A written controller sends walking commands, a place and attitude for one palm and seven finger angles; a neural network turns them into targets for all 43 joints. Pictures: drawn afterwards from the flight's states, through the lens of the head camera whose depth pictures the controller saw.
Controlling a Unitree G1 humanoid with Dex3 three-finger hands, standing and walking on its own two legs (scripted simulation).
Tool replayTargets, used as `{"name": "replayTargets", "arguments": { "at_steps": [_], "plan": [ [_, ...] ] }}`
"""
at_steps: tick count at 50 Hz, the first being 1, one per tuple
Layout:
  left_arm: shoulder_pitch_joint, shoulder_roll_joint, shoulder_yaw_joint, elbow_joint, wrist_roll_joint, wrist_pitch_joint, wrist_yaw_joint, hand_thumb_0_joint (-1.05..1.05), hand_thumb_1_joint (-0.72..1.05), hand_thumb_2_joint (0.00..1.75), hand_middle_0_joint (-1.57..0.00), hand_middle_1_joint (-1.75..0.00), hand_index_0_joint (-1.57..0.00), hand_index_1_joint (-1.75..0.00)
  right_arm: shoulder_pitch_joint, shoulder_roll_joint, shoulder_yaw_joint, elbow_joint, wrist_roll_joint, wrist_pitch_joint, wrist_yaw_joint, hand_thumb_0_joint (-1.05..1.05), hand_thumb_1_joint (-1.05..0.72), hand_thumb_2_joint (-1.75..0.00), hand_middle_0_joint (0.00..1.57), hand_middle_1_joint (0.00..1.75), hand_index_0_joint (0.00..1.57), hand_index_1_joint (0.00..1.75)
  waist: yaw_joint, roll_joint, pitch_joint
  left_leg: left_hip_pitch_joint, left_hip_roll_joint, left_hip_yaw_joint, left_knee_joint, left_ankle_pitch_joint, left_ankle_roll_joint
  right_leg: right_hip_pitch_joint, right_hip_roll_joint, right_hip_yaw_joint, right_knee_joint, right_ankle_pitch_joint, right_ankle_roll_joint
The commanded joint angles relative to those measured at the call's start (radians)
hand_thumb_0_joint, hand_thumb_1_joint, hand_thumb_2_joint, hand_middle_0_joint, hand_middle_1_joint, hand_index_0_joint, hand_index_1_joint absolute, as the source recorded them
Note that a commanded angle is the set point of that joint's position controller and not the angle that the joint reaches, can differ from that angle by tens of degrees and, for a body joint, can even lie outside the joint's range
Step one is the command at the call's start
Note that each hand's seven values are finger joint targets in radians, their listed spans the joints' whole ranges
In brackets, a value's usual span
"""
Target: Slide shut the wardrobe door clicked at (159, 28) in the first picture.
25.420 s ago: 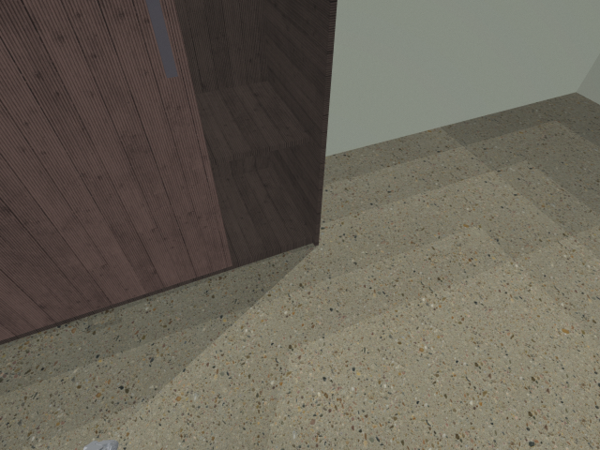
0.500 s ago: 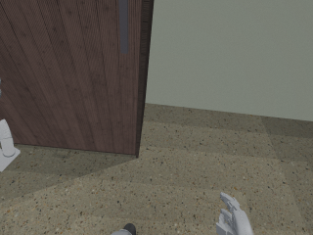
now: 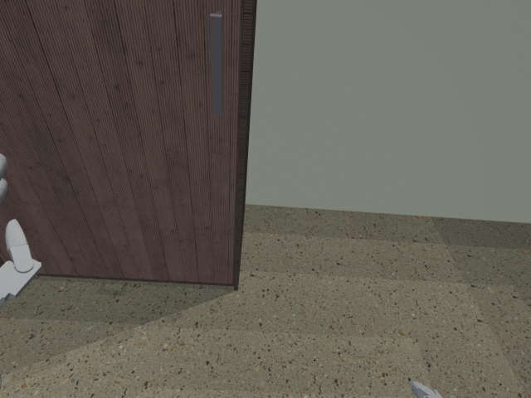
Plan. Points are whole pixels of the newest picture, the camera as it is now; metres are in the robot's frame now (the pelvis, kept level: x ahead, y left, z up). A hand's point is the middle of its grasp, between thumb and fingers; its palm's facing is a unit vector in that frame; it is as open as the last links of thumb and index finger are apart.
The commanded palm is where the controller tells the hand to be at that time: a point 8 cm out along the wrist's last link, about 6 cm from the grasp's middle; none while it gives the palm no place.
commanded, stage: stop stepping back and stand still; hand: left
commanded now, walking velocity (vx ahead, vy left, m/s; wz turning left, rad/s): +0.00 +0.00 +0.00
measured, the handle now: (218, 65) +0.74 +0.18 +0.21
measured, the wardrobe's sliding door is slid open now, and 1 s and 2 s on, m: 0.00 0.00 0.00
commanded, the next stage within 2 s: let the arm hang, fingers relaxed in 0.50 s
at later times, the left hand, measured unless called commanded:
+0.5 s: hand (18, 264) +0.20 +0.30 +0.17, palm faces +0.50 -0.76 -0.41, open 7.4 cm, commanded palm +0.13 +0.33 +0.18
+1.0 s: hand out of the picture -0.03 +0.21 -0.18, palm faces +0.03 -0.99 -0.14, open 7.2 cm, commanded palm none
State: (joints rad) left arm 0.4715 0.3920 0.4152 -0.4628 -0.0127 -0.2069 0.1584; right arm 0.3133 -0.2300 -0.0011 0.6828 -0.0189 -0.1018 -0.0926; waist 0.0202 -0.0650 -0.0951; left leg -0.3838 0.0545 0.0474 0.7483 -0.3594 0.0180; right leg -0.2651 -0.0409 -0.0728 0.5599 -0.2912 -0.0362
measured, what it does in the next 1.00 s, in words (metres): steps on the spot: left foot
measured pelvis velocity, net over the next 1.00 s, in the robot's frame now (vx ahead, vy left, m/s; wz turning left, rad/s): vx -0.01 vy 0.03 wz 0.06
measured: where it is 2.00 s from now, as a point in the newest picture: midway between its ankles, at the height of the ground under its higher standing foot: outside the picture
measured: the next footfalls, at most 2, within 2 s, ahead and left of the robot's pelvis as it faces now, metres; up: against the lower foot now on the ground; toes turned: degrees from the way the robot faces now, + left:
left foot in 0.04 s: +0.07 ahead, +0.15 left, +0.00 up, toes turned +3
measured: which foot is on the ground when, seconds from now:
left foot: up 0.00-0.02, down 0.04-1.00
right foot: down 0.00-1.00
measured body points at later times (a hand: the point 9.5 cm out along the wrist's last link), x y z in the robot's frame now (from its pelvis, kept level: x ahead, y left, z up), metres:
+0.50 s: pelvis +0.00 +0.03 +0.00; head +0.00 +0.04 +0.45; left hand +0.17 +0.34 +0.19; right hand +0.18 -0.18 -0.08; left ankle +0.03 +0.14 -0.73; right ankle +0.02 -0.11 -0.73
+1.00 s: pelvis -0.01 +0.03 +0.00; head +0.01 +0.05 +0.45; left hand -0.03 +0.26 -0.17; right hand +0.02 -0.24 -0.13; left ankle +0.03 +0.14 -0.73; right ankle +0.02 -0.11 -0.73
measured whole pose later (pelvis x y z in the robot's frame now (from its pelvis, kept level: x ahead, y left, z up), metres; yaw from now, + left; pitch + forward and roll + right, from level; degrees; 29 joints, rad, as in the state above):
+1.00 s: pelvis -0.01 +0.03 +0.00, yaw +4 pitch -1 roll -1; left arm 0.31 0.20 -0.01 1.04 0.02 0.05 -0.01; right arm 0.26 -0.25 0.00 1.02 -0.03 0.04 0.00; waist -0.01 -0.03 0.06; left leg -0.31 0.00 -0.01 0.53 -0.21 0.01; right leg -0.24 -0.04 -0.04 0.50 -0.24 0.03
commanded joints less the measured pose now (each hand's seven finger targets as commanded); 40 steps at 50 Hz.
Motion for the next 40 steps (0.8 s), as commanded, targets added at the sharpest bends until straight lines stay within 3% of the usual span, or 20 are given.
{"name": "replayTargets", "arguments": {
  "at_steps": [1,2,3,4,5,7,9,10,12,14,16,18,21,29,30,32,34,37,38,40],
  "plan": [
    [-0.178,0.163,0.057,-0.185,-0.001,-0.047,0.025,0.0,0.9,0.9,-0.2,-0.3,-0.2,-0.3,-0.161,-0.125,-0.042,-0.184,0.005,-0.084,-0.024,0.0,-0.9,-0.9,0.2,0.3,0.2,0.3,-0.029,0.258,0.084,0.147,0.12,-0.229,-0.388,-0.076,0.077,-0.177,-0.012,0.063,0.086,-0.19,0.002],
    [-0.169,0.189,0.09,-0.222,0.001,-0.055,0.029,0.0,0.9,0.9,-0.2,-0.3,-0.2,-0.3,-0.176,-0.132,-0.041,-0.204,0.015,-0.085,-0.019,0.0,-0.9,-0.9,0.2,0.3,0.2,0.3,-0.017,0.252,0.05,0.091,0.194,-0.346,-0.426,-0.011,0.11,-0.112,0.043,0.007,0.176,-0.077,0.037],
    [-0.123,0.189,0.095,-0.197,-0.007,-0.062,0.014,0.0,0.9,0.9,-0.2,-0.3,-0.2,-0.3,-0.181,-0.113,-0.038,-0.183,0.012,-0.086,-0.008,0.0,-0.9,-0.9,0.2,0.3,0.2,0.3,-0.025,0.24,0.053,0.005,0.192,-0.364,-0.474,-0.138,0.106,-0.05,0.046,0.026,0.159,-0.141,0.041],
    [-0.112,0.22,0.131,-0.245,0.001,-0.062,0.009,0.0,0.9,0.9,-0.2,-0.3,-0.2,-0.3,-0.187,-0.111,-0.04,-0.185,0.005,-0.087,-0.004,0.0,-0.9,-0.9,0.2,0.3,0.2,0.3,-0.021,0.301,0.084,-0.065,0.178,-0.348,-0.505,-0.218,0.11,-0.01,0.038,0.038,0.167,-0.144,0.041],
    [-0.094,0.201,0.122,-0.267,0.013,-0.071,0.009,0.0,0.9,0.9,-0.2,-0.3,-0.2,-0.3,-0.194,-0.099,-0.034,-0.193,0.003,-0.09,0.004,0.0,-0.9,-0.9,0.2,0.3,0.2,0.3,-0.016,0.3,0.115,-0.118,0.165,-0.308,-0.486,-0.205,0.104,0.042,0.032,0.037,0.11,-0.103,0.035],
    [-0.01,0.204,0.142,-0.246,0.013,-0.076,0.011,0.0,0.9,0.9,-0.2,-0.3,-0.2,-0.3,-0.178,-0.098,-0.034,-0.196,0.006,-0.095,0.02,0.0,-0.9,-0.9,0.2,0.3,0.2,0.3,-0.007,0.169,0.093,-0.14,0.076,-0.159,-0.346,-0.096,0.049,0.119,0.017,0.069,-0.038,-0.028,0.018],
    [0.002,0.209,0.151,-0.234,0.0,-0.079,0.006,0.0,0.9,0.9,-0.2,-0.3,-0.2,-0.3,-0.16,-0.091,-0.047,-0.196,0.008,-0.09,0.03,0.0,-0.9,-0.9,0.2,0.3,0.2,0.3,-0.021,-0.049,0.076,-0.077,-0.036,-0.043,-0.104,-0.004,0.0,0.011,-0.11,0.284,-0.187,-0.093,-0.048],
    [-0.025,0.206,0.143,-0.227,-0.009,-0.079,0.007,0.0,0.9,0.9,-0.2,-0.3,-0.2,-0.3,-0.161,-0.08,-0.043,-0.18,0.014,-0.088,0.03,0.0,-0.9,-0.9,0.2,0.3,0.2,0.3,-0.03,-0.079,0.064,-0.025,-0.04,-0.026,-0.019,0.032,-0.009,-0.041,-0.177,0.358,-0.24,-0.108,-0.08],
    [-0.074,0.19,0.131,-0.199,-0.011,-0.077,0.012,0.0,0.9,0.9,-0.2,-0.3,-0.2,-0.3,-0.158,-0.074,-0.035,-0.164,0.012,-0.086,0.023,0.0,-0.9,-0.9,0.2,0.3,0.2,0.3,-0.036,-0.006,0.059,0.077,-0.022,-0.039,-0.096,0.078,-0.006,-0.085,-0.177,0.302,-0.207,-0.062,-0.079],
    [-0.097,0.169,0.108,-0.166,-0.01,-0.075,0.006,0.0,0.9,0.9,-0.2,-0.3,-0.2,-0.3,-0.171,-0.086,-0.037,-0.166,0.012,-0.088,0.011,0.0,-0.9,-0.9,0.2,0.3,0.2,0.3,-0.037,0.118,0.075,0.158,0.003,-0.096,-0.241,0.126,0.006,-0.126,-0.071,0.176,-0.104,-0.041,-0.021],
    [-0.111,0.172,0.107,-0.165,-0.004,-0.082,0.003,0.0,0.9,0.9,-0.2,-0.3,-0.2,-0.3,-0.176,-0.086,-0.026,-0.173,0.015,-0.091,0.006,0.0,-0.9,-0.9,0.2,0.3,0.2,0.3,-0.025,0.243,0.06,0.088,0.084,-0.227,-0.414,0.101,0.034,-0.026,0.025,0.058,0.028,0.019,0.038],
    [-0.117,0.163,0.095,-0.16,0.002,-0.083,0.004,0.0,0.9,0.9,-0.2,-0.3,-0.2,-0.3,-0.186,-0.083,-0.027,-0.183,0.017,-0.096,0.005,0.0,-0.9,-0.9,0.2,0.3,0.2,0.3,-0.012,0.197,0.051,0.062,0.113,-0.255,-0.446,0.107,0.05,0.04,0.036,0.047,0.034,0.062,0.049],
    [-0.082,0.146,0.08,-0.175,0.005,-0.082,0.003,0.0,0.9,0.9,-0.2,-0.3,-0.2,-0.3,-0.184,-0.086,-0.03,-0.193,0.016,-0.102,0.01,0.0,-0.9,-0.9,0.2,0.3,0.2,0.3,-0.008,0.141,0.006,0.075,0.061,-0.152,-0.376,0.202,0.03,0.111,0.013,0.065,-0.049,0.163,0.042],
    [-0.002,0.186,0.129,-0.216,-0.014,-0.077,0.004,0.0,0.9,0.9,-0.2,-0.3,-0.2,-0.3,-0.2,-0.087,-0.041,-0.215,0.015,-0.076,0.014,0.0,-0.9,-0.9,0.2,0.3,0.2,0.3,-0.013,0.129,-0.015,0.113,0.005,-0.08,-0.313,0.243,-0.002,0.091,-0.024,0.125,-0.138,0.205,0.019],
    [-0.018,0.035,-0.308,0.59,0.069,0.1,-0.153,0.0,0.9,0.9,-0.2,-0.3,-0.2,-0.3,-0.225,-0.306,-0.105,0.036,0.013,-0.087,0.096,0.0,-0.9,-0.9,0.2,0.3,0.2,0.3,-0.061,0.139,0.024,0.059,0.03,-0.104,-0.123,0.44,0.015,-0.004,-0.111,0.102,0.036,0.471,0.018],
    [-0.05,-0.011,-0.296,0.644,0.052,0.189,-0.161,0.0,0.9,0.9,-0.2,-0.3,-0.2,-0.3,-0.168,-0.192,-0.08,0.01,0.015,0.005,0.101,0.0,-0.9,-0.9,0.2,0.3,0.2,0.3,-0.031,0.102,-0.039,0.057,0.054,-0.128,-0.177,0.33,0.011,-0.026,-0.082,0.098,0.016,0.219,0.028],
    [-0.126,0.011,-0.313,0.739,0.054,0.199,-0.161,0.0,0.9,0.9,-0.2,-0.3,-0.2,-0.3,-0.174,-0.201,-0.063,0.006,0.001,0.037,0.101,0.0,-0.9,-0.9,0.2,0.3,0.2,0.3,-0.024,-0.037,0.009,0.0,0.06,-0.184,-0.225,0.298,0.033,-0.014,-0.048,0.075,0.009,0.113,0.03],
    [-0.202,0.053,-0.331,0.928,0.051,0.203,-0.159,0.0,0.9,0.9,-0.2,-0.3,-0.2,-0.3,-0.181,-0.217,-0.056,0.046,-0.008,0.064,0.099,0.0,-0.9,-0.9,0.2,0.3,0.2,0.3,-0.027,-0.15,0.043,0.035,0.013,-0.15,-0.204,0.277,0.024,-0.015,-0.092,0.127,-0.068,0.133,0.008],
    [-0.236,0.064,-0.34,0.992,0.049,0.207,-0.158,0.0,0.9,0.9,-0.2,-0.3,-0.2,-0.3,-0.179,-0.217,-0.052,0.065,-0.011,0.075,0.099,0.0,-0.9,-0.9,0.2,0.3,0.2,0.3,-0.034,-0.129,0.064,0.061,0.0,-0.137,-0.208,0.25,0.019,-0.042,-0.102,0.137,-0.092,0.096,0.0],
    [-0.264,0.052,-0.362,1.11,0.042,0.214,-0.155,0.0,0.9,0.9,-0.2,-0.3,-0.2,-0.3,-0.184,-0.196,-0.038,0.105,-0.015,0.091,0.102,0.0,-0.9,-0.9,0.2,0.3,0.2,0.3,-0.032,0.037,0.104,0.062,0.006,-0.148,-0.275,0.196,0.018,-0.054,-0.082,0.129,-0.108,-0.005,0.007]
  ]
}}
